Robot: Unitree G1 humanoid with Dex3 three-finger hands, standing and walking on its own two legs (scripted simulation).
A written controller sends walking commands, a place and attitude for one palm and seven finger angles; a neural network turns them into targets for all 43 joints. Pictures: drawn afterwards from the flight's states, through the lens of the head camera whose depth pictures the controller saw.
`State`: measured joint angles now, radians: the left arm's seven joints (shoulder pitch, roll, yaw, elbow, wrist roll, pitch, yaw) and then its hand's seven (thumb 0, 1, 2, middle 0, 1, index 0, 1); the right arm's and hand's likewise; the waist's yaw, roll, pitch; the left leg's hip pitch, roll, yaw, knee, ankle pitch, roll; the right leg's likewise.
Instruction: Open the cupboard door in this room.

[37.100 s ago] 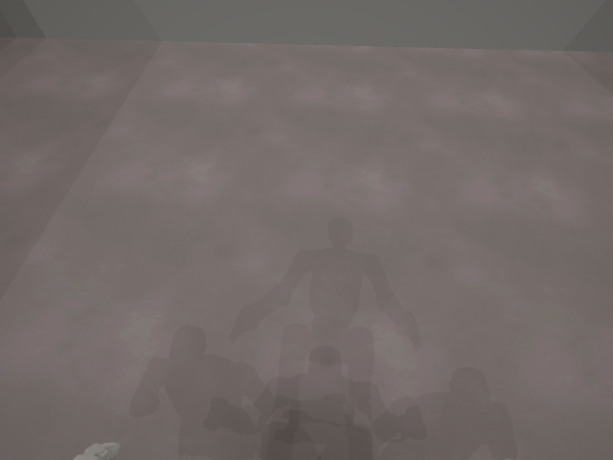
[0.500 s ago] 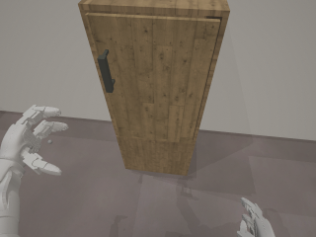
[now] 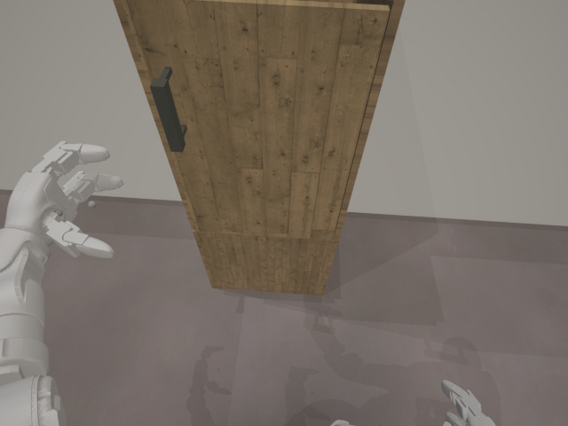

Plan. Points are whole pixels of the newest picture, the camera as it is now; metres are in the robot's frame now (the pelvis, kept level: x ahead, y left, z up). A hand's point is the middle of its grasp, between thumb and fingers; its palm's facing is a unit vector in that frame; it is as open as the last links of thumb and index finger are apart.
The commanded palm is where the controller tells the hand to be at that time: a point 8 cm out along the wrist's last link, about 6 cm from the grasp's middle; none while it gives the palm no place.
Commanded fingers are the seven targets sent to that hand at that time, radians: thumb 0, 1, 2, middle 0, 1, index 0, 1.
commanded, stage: move the hooked fingers beside the handle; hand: left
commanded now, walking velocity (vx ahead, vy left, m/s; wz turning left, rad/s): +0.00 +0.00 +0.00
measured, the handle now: (172, 110) +0.59 +0.22 +0.09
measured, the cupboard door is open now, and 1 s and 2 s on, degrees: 0 0 0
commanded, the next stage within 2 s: slide the fingers in behind the handle in 1.94 s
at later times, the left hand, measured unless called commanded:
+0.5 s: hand (113, 164) +0.45 +0.27 +0.10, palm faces -0.05 -1.00 +0.00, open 14.0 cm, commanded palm +0.43 +0.32 +0.11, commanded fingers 0.00 -0.50 0.30 -0.30 -1.20 -0.30 -1.20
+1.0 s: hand (130, 129) +0.53 +0.27 +0.11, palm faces -0.05 -1.00 +0.00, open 14.0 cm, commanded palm +0.52 +0.32 +0.10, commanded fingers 0.00 -0.50 0.30 -0.30 -1.20 -0.30 -1.20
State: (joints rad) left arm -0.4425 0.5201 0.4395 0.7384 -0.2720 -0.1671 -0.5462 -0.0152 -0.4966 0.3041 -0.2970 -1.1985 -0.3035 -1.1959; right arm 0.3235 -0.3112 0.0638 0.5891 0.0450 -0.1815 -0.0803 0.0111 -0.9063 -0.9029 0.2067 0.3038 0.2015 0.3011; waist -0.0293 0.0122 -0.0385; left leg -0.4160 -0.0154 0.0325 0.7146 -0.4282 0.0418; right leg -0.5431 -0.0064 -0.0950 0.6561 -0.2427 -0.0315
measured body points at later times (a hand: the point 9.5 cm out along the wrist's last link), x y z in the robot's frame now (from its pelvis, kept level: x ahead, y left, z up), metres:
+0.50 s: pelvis +0.01 +0.01 +0.00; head +0.09 +0.03 +0.44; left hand +0.45 +0.33 +0.11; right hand +0.07 -0.26 -0.11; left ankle -0.04 +0.09 -0.72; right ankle +0.05 -0.10 -0.72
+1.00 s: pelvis +0.02 +0.02 -0.01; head +0.14 +0.04 +0.42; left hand +0.52 +0.32 +0.11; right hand +0.00 -0.26 -0.11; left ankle -0.04 +0.09 -0.72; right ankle +0.05 -0.10 -0.72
